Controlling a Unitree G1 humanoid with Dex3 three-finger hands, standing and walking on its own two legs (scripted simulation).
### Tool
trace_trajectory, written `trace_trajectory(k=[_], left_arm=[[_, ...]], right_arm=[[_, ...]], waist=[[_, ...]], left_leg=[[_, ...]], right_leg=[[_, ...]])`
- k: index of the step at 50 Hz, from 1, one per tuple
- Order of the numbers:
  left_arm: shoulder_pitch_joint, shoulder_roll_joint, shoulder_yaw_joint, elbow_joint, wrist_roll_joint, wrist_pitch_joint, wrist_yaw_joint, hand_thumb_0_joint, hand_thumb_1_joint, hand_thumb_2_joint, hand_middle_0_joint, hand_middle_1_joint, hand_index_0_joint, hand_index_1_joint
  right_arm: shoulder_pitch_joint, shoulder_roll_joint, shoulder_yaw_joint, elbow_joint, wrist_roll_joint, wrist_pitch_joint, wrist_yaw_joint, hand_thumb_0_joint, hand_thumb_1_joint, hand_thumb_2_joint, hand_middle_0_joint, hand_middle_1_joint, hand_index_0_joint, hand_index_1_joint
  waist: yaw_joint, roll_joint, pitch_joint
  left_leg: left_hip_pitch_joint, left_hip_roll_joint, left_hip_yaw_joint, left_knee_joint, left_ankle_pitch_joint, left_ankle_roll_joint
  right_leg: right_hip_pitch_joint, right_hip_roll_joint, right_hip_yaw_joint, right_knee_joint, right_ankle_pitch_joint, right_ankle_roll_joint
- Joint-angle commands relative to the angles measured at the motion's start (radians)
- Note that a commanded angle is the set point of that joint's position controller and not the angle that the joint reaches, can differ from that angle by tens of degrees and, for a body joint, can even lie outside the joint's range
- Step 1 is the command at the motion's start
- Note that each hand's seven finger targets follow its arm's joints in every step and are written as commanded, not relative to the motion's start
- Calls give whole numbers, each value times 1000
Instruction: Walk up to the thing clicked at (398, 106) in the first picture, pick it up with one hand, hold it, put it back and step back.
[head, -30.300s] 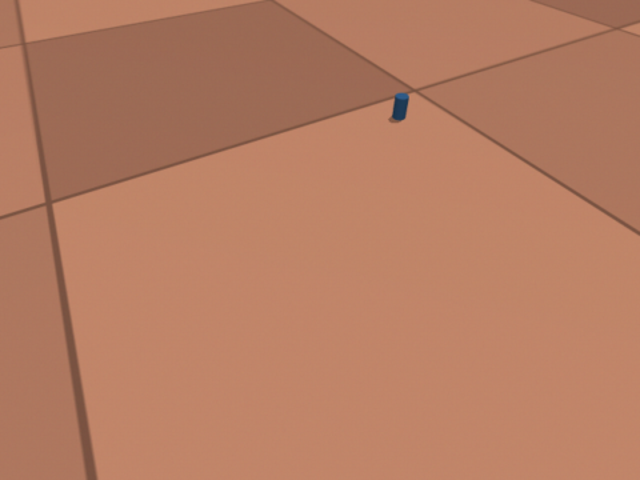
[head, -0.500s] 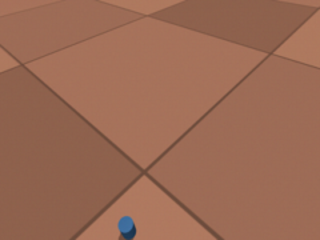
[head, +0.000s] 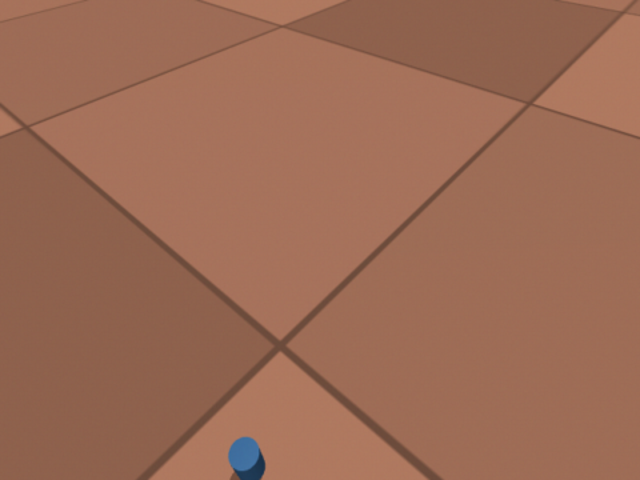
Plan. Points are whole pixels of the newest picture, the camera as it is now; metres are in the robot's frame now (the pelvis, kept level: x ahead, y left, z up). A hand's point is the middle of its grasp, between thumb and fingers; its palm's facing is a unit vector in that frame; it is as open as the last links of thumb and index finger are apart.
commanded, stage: stand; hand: left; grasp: from the side
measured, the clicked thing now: (247, 460) +0.35 +0.22 -0.71
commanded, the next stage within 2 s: step back in 0.86 s
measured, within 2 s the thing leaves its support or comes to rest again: neither
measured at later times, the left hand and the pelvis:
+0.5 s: hand out of the picture +0.08 +0.25 -0.16, palm faces -0.02 -0.94 -0.34, open 7.4 cm; pelvis +0.01 +0.00 +0.00, yaw +0 degrees
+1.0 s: hand out of the picture +0.08 +0.26 -0.16, palm faces +0.00 -0.93 -0.36, open 7.4 cm; pelvis -0.01 +0.00 -0.01, yaw +0 degrees
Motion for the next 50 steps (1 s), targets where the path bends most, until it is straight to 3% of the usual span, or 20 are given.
trace_trajectory(k=[1,8,15,23,27,34,41,42,43,45,48,50], left_arm=[[-33,213,42,-48,-3,-14,15,0,900,900,-200,-300,-200,-301],[-33,215,41,-53,-2,-11,11,0,900,900,-200,-300,-200,-301],[-38,219,42,-59,-6,-16,13,0,900,900,-200,-300,-200,-301],[-31,221,41,-63,-6,-16,14,0,900,900,-200,-300,-200,-300],[-28,215,38,-65,-6,-14,13,0,900,900,-200,-300,-200,-300],[-32,222,42,-73,-6,-16,13,0,900,900,-200,-300,-200,-300],[-31,223,42,-79,-5,-16,11,0,900,900,-200,-300,-200,-300],[-32,224,43,-81,-4,-17,12,0,900,900,-200,-300,-200,-300],[-45,303,84,-102,-31,-6,13,0,900,900,-200,-300,-200,-300],[-18,287,88,-137,-33,0,18,0,900,900,-200,-300,-200,-300],[-32,266,87,-185,-25,12,14,0,900,900,-200,-300,-200,-300],[-5,249,84,-201,-19,20,13,0,900,900,-200,-300,-200,-300]], right_arm=[[-36,-207,-40,-57,5,-25,-15,0,-900,-900,200,300,200,300],[-45,-211,-42,-56,6,-25,-14,0,-900,-900,200,300,200,300],[-47,-209,-42,-59,6,-27,-11,0,-900,-900,200,300,200,300],[-51,-215,-41,-59,7,-25,-13,0,-900,-900,200,300,200,300],[-56,-217,-41,-60,7,-23,-12,0,-900,-900,200,300,200,300],[-60,-216,-42,-66,8,-24,-11,0,-900,-900,200,300,200,300],[-66,-218,-43,-68,9,-25,-9,0,-900,-900,200,300,200,300],[-66,-222,-46,-70,8,-25,-9,0,-900,-900,200,300,200,300],[-92,-268,-65,-92,20,-3,-1,0,-900,-900,200,300,200,300],[-56,-255,-70,-115,30,6,2,0,-900,-900,200,300,200,300],[-53,-276,-90,-154,27,18,8,0,-900,-900,200,300,200,300],[-70,-286,-102,-181,25,25,9,0,-900,-900,200,300,200,300]], waist=[[0,-6,-60],[0,0,-49],[-2,-14,-82],[-5,-6,-98],[-2,0,-75],[-5,-8,-83],[-4,-8,-59],[-4,-12,-68],[-7,-31,56],[-14,-11,-26],[-24,26,-114],[-13,69,-122]], left_leg=[[9,97,-79,-65,97,35],[5,94,-82,-83,54,28],[33,102,-78,-62,159,34],[49,104,-71,-51,205,33],[37,103,-71,-60,176,32],[43,104,-64,-51,185,37],[41,105,-74,-68,148,31],[44,108,-73,-62,142,35],[-55,81,-86,35,254,59],[-43,86,-73,77,291,74],[-66,111,-103,84,251,119],[-86,140,-135,84,212,151]], right_leg=[[2,-92,80,-60,116,-38],[-11,-86,75,-67,76,-38],[9,-95,74,-55,157,-39],[26,-98,72,-51,218,-37],[11,-93,67,-63,175,-33],[22,-99,72,-62,209,-40],[-3,-90,66,-72,142,-38],[2,-94,69,-73,141,-40],[-91,-80,87,9,290,-50],[-65,-81,81,58,304,-76],[-66,-50,65,160,193,-87],[-100,-25,46,217,104,-87]])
